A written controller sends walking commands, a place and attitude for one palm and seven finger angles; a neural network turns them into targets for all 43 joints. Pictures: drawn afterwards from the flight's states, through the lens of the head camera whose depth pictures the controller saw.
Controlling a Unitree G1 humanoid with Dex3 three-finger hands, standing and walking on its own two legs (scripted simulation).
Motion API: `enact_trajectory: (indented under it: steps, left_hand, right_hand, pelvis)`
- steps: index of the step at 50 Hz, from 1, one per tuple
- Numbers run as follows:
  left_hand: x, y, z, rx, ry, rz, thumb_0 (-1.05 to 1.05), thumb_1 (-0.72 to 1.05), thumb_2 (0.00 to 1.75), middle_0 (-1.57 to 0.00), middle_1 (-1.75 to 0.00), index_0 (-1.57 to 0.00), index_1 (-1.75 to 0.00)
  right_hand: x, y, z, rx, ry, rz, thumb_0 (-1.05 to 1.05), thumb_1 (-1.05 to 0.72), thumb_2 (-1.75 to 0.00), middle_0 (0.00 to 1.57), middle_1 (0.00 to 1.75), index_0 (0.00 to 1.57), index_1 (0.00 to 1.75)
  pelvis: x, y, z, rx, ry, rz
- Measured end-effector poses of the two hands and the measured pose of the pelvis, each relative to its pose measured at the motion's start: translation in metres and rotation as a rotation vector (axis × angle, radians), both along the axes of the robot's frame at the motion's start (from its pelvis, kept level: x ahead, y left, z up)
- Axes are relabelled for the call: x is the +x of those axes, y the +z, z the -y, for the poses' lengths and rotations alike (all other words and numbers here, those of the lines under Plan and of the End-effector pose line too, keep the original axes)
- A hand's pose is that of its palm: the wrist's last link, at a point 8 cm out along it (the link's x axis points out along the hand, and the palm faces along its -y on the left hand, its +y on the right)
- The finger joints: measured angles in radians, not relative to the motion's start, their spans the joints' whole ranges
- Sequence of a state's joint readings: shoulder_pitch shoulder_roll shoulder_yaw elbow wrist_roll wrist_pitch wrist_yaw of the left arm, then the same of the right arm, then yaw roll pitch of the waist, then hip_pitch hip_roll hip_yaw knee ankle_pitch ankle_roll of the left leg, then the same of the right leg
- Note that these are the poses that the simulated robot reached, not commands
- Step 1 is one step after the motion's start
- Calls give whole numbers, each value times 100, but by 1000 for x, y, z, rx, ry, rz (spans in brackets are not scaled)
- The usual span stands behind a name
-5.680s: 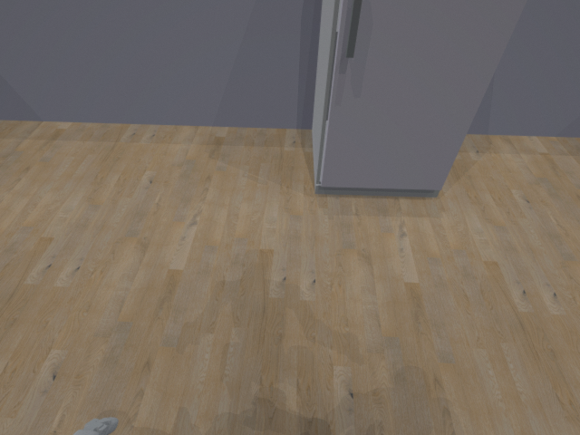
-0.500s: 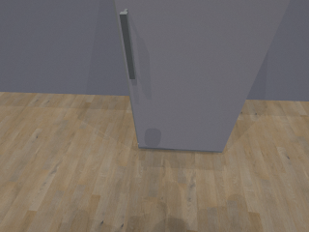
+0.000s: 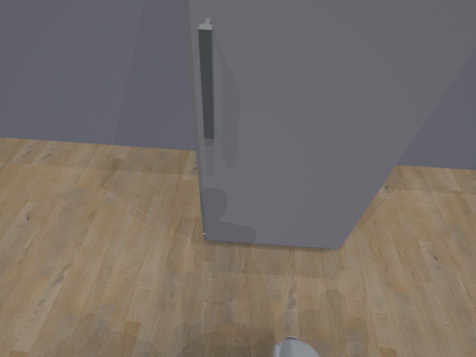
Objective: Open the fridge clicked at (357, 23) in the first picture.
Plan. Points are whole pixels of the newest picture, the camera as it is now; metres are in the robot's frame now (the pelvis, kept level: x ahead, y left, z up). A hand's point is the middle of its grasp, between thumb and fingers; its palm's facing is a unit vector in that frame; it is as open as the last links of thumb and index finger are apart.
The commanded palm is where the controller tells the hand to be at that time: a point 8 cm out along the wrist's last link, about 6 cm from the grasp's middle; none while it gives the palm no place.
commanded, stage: take the last steps up to it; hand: left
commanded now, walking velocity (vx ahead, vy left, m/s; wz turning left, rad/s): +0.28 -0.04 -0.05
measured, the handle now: (209, 84) +0.66 +0.10 +0.11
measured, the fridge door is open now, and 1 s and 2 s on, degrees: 0 0 0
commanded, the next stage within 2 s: come to a stop and stand still in 0.30 s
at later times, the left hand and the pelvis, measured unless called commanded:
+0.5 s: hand (166, 339) +0.19 +0.15 -0.18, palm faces +0.06 -0.98 -0.19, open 7.3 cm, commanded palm none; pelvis +0.17 -0.03 +0.00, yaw +0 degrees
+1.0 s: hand (170, 341) +0.18 +0.14 -0.17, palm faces +0.02 -0.96 -0.29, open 7.4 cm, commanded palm none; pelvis +0.14 -0.06 -0.01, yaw -1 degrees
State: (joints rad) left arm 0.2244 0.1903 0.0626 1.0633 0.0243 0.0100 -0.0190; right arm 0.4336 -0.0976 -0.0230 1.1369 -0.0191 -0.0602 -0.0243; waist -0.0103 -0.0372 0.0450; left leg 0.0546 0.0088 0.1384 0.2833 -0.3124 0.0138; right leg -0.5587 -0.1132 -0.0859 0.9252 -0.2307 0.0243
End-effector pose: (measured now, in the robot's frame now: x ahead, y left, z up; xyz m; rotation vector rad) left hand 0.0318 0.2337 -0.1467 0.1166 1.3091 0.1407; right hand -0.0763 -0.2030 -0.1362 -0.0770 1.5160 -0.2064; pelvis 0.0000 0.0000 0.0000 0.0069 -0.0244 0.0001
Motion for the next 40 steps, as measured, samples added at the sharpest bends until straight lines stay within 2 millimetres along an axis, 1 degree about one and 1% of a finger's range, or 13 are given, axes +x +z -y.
enact_trajectory:
  steps: [4,7,8,10,12,14,18,22,26,30,33,36,40]
  left_hand:
    - [79,0,17,9,-66,81,1,91,90,-20,-30,-19,-30]
    - [134,-3,34,21,-102,155,1,91,90,-20,-30,-19,-30]
    - [149,-6,38,28,-105,185,1,91,90,-20,-30,-20,-30]
    - [166,-6,47,31,-94,218,0,91,90,-20,-30,-20,-30]
    - [170,-4,52,27,-73,209,0,91,90,-20,-30,-20,-30]
    - [167,-1,56,24,-54,177,0,91,90,-20,-30,-20,-30]
    - [163,6,47,56,-13,124,-1,95,90,-20,-30,-20,-30]
    - [154,4,40,45,1,49,-1,94,90,-20,-30,-20,-30]
    - [147,-7,35,13,36,-21,0,93,90,-20,-30,-20,-30]
    - [145,-16,31,-13,67,-75,0,92,90,-20,-30,-20,-30]
    - [145,-16,31,-21,59,-105,0,91,90,-20,-30,-20,-30]
    - [146,-12,27,-7,41,-129,0,91,90,-20,-30,-20,-30]
    - [149,-5,22,39,21,-122,1,91,90,-20,-30,-20,-30]
  right_hand:
    - [-1,-8,2,27,-56,-77,0,-91,-90,20,30,20,30]
    - [9,-19,11,47,-81,-130,0,-90,-90,20,30,20,30]
    - [16,-24,16,54,-83,-144,0,-90,-90,20,30,20,30]
    - [38,-29,28,54,-77,-143,0,-90,-90,20,30,20,30]
    - [70,-29,41,36,-61,-99,0,-90,-90,20,30,20,30]
    - [109,-26,54,15,-33,-32,0,-90,-90,20,30,20,30]
    - [191,-17,69,-20,22,119,0,-91,-90,19,30,19,30]
    - [259,-6,68,-38,67,235,0,-91,-90,19,30,19,30]
    - [308,-3,56,-57,116,302,0,-92,-90,19,30,19,30]
    - [337,2,37,-62,141,319,-1,-92,-90,19,30,19,30]
    - [350,4,27,-55,142,328,-1,-92,-90,19,30,19,30]
    - [353,3,24,-48,124,335,-1,-92,-90,20,30,20,30]
    - [343,-1,38,-50,102,325,-1,-92,-90,20,30,20,30]
  pelvis:
    - [32,-8,11,7,-13,1]
    - [62,-20,26,7,-15,2]
    - [71,-25,31,12,-14,4]
    - [83,-28,39,4,-7,13]
    - [95,-24,43,-5,1,23]
    - [107,-17,45,-12,4,21]
    - [129,-7,45,-22,9,5]
    - [150,-3,40,-30,6,-7]
    - [171,-7,27,-49,-1,1]
    - [188,-7,17,-30,-5,11]
    - [190,-5,14,-14,-16,8]
    - [185,-4,15,-11,-24,0]
    - [173,-3,23,-18,-33,-9]
